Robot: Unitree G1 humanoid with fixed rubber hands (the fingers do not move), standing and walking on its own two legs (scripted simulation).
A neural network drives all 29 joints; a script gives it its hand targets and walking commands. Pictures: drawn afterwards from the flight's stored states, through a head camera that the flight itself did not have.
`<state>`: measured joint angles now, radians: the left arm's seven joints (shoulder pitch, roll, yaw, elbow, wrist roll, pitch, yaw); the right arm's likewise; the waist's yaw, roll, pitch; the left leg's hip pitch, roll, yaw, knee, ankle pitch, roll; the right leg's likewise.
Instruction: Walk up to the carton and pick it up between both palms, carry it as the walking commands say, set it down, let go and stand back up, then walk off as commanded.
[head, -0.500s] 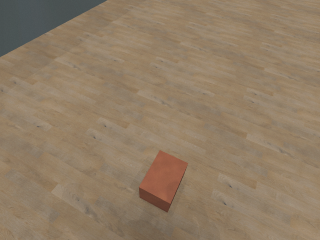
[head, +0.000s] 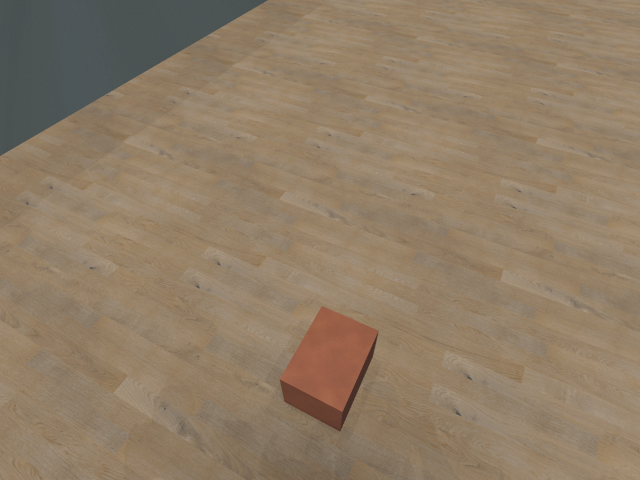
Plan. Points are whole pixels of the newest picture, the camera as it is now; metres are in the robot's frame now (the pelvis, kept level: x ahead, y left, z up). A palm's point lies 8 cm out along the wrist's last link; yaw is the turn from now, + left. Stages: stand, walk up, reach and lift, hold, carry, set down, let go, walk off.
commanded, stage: walk up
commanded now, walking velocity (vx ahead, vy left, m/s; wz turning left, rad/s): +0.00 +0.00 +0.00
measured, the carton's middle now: (330, 366) +0.55 -0.05 -0.68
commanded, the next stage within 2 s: none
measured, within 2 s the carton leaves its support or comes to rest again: neither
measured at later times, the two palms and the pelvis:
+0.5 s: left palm out of the picture +0.09 +0.26 -0.11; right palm out of the picture +0.01 -0.25 -0.13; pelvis -0.01 +0.01 +0.00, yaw +0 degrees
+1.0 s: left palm out of the picture +0.09 +0.38 -0.13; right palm out of the picture +0.09 -0.15 -0.13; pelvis +0.06 +0.10 -0.01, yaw -3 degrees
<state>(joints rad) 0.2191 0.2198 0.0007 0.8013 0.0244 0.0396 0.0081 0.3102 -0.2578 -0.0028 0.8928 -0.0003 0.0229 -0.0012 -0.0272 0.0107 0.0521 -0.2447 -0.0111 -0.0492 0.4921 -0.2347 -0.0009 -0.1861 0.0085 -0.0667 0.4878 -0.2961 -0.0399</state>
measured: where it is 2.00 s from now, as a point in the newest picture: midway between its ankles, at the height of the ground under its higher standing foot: outside the picture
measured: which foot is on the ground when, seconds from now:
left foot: down 0.00-0.62, up 0.64-0.92, down 0.94-1.00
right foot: down 0.00-0.94, up 0.96-1.00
